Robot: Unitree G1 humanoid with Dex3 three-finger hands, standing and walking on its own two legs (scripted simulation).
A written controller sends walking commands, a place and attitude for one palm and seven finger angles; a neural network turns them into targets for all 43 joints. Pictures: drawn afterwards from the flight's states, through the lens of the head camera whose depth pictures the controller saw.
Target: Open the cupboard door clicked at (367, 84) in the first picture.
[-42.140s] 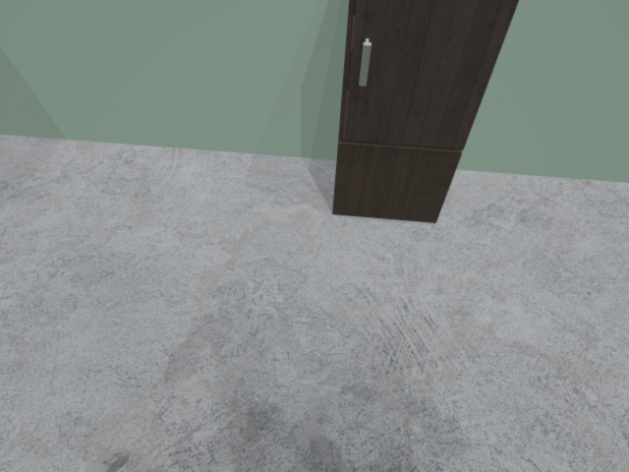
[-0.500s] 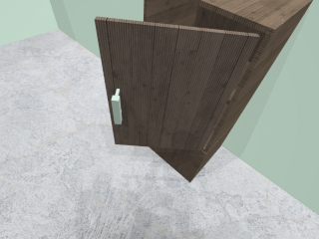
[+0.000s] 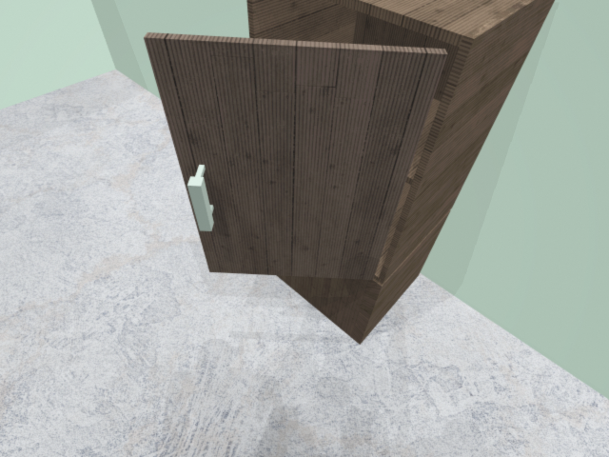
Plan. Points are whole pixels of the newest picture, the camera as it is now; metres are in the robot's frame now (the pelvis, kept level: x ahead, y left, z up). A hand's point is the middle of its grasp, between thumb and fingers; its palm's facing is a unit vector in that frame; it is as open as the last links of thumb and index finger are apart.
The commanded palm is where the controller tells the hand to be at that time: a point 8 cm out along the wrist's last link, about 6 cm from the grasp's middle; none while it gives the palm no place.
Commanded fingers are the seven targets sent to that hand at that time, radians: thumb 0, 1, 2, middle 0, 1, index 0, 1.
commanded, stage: come to a stop and stand still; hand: left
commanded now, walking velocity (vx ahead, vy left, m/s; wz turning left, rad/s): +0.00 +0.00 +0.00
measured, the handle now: (203, 197) +0.57 +0.23 -0.04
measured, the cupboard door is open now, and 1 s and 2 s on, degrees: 41 41 41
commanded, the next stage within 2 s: look again from close up in 0.04 s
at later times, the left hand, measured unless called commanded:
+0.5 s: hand out of the picture -0.02 +0.18 -0.18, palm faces +0.03 -0.99 -0.15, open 7.4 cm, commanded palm none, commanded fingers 0.00 0.90 0.90 -0.20 -0.30 -0.20 -0.30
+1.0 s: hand out of the picture -0.03 +0.21 -0.18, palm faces +0.03 -0.99 -0.16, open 7.4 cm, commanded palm none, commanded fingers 0.00 0.90 0.90 -0.20 -0.30 -0.20 -0.30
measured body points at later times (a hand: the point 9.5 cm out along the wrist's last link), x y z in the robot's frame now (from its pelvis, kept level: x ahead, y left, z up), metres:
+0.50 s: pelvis -0.02 +0.02 +0.00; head -0.02 +0.04 +0.45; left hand -0.02 +0.24 -0.17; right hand +0.01 -0.21 -0.15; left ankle +0.02 +0.13 -0.74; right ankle -0.03 -0.09 -0.74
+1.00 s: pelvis +0.01 +0.04 +0.00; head +0.01 +0.05 +0.45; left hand -0.03 +0.26 -0.17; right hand +0.01 -0.19 -0.15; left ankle +0.02 +0.13 -0.74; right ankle -0.03 -0.09 -0.74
